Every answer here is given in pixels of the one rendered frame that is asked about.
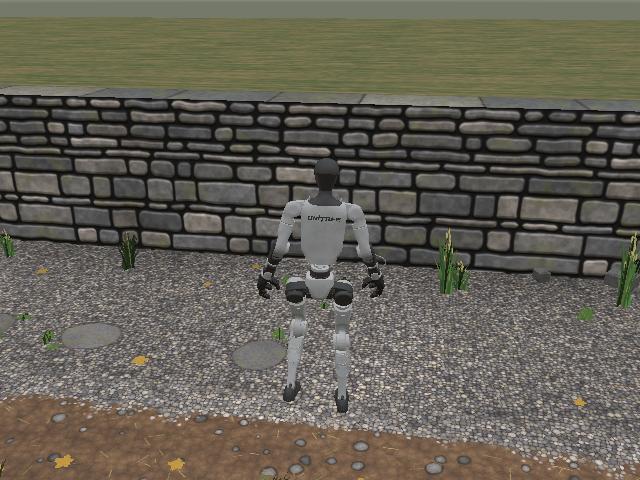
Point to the left robot forearm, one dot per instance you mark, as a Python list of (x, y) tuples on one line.
[(272, 263)]

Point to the robot right hand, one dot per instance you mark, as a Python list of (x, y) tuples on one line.
[(374, 283)]

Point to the right robot forearm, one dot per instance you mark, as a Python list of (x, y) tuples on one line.
[(372, 265)]

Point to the humanoid robot torso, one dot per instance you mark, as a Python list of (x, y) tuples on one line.
[(322, 236)]

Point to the right robot upper arm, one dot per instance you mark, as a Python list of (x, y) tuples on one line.
[(355, 213)]

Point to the robot left hand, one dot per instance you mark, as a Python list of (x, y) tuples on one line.
[(262, 284)]

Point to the humanoid robot head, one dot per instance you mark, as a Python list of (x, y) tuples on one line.
[(326, 172)]

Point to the left robot upper arm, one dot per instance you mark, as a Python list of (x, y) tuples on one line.
[(291, 210)]

